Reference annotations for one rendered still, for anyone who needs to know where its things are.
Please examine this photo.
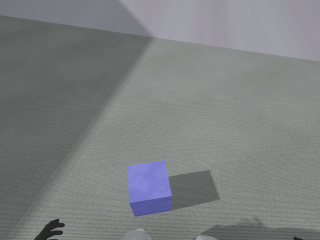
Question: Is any left robot hand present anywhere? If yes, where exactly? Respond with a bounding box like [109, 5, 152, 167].
[34, 219, 65, 240]

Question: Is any carton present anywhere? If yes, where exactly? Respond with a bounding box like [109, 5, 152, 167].
[127, 160, 172, 217]

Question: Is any robot left thigh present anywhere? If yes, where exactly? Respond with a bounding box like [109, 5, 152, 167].
[121, 230, 152, 240]

